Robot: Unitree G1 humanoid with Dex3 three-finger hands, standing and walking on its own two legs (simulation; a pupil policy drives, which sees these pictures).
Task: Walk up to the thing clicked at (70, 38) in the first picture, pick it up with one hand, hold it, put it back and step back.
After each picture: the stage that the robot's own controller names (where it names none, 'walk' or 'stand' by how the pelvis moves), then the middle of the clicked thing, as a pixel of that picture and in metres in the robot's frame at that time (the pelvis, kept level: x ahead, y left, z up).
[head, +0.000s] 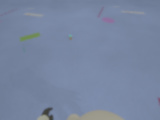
stand; (70, 37) +1.85 +0.55 -0.72
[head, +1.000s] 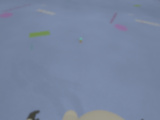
walk; (80, 40) +1.77 +0.21 -0.70
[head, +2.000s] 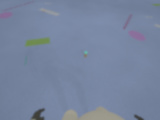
walk; (85, 54) +1.20 +0.06 -0.71
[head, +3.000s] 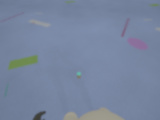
walk; (78, 75) +0.74 +0.16 -0.71
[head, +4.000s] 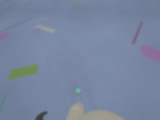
walk; (78, 92) +0.46 +0.20 -0.70
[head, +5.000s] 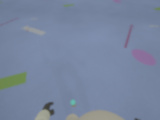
stand; (73, 103) +0.31 +0.19 -0.72
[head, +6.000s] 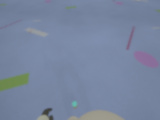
stand; (74, 104) +0.31 +0.18 -0.72
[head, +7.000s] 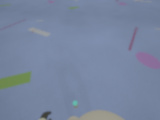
stand; (75, 104) +0.32 +0.18 -0.73
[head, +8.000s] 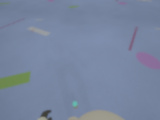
stand; (75, 104) +0.31 +0.17 -0.73
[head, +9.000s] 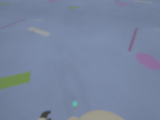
go down; (75, 104) +0.31 +0.17 -0.73
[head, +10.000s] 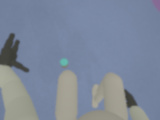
go down; (64, 63) +0.41 +0.19 -0.33
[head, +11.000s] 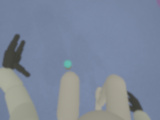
approach; (68, 65) +0.41 +0.19 -0.31
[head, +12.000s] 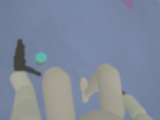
close in; (41, 59) +0.40 +0.23 -0.23
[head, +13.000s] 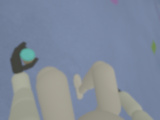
close; (28, 57) +0.41 +0.25 -0.22
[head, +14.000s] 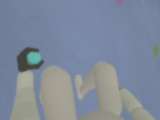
lift; (33, 59) +0.38 +0.23 -0.23
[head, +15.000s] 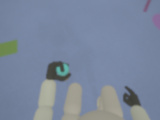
lift; (63, 72) +0.32 +0.19 -0.02
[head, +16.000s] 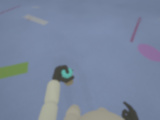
hold; (67, 77) +0.31 +0.17 -0.01
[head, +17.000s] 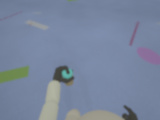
hold; (68, 77) +0.32 +0.17 +0.00
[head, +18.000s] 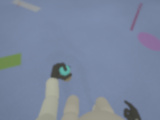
crouch; (65, 73) +0.34 +0.17 -0.06
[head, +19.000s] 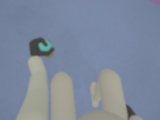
lower; (47, 49) +0.47 +0.24 -0.10
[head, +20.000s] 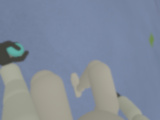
lower; (17, 53) +0.43 +0.27 -0.23
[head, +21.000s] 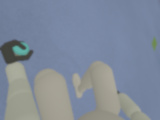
lower; (22, 52) +0.43 +0.27 -0.23
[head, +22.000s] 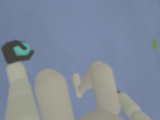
lower; (22, 52) +0.43 +0.26 -0.23
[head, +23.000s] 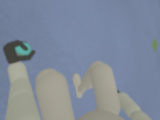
lower; (24, 52) +0.43 +0.26 -0.23
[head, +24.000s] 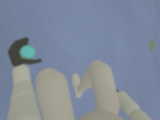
open; (27, 54) +0.41 +0.24 -0.24
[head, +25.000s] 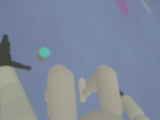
stand; (43, 54) +0.42 +0.22 -0.24
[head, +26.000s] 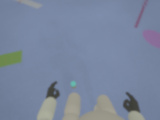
stand; (73, 84) +0.38 +0.17 -0.57
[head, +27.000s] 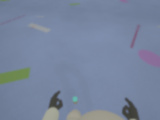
stand; (75, 100) +0.35 +0.16 -0.67
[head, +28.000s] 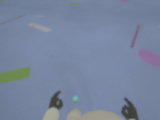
stand; (75, 99) +0.36 +0.16 -0.67
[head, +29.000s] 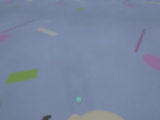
stand; (78, 100) +0.38 +0.15 -0.72
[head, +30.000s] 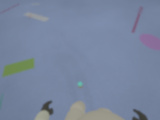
walk; (80, 85) +0.45 +0.14 -0.69
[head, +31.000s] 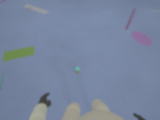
walk; (77, 70) +0.69 +0.15 -0.70
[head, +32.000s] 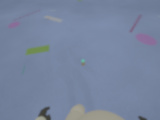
stand; (83, 62) +1.00 +0.20 -0.70
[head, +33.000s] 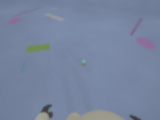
stand; (83, 63) +1.00 +0.13 -0.72
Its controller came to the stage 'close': yes
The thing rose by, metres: 0.71
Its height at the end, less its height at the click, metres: +0.00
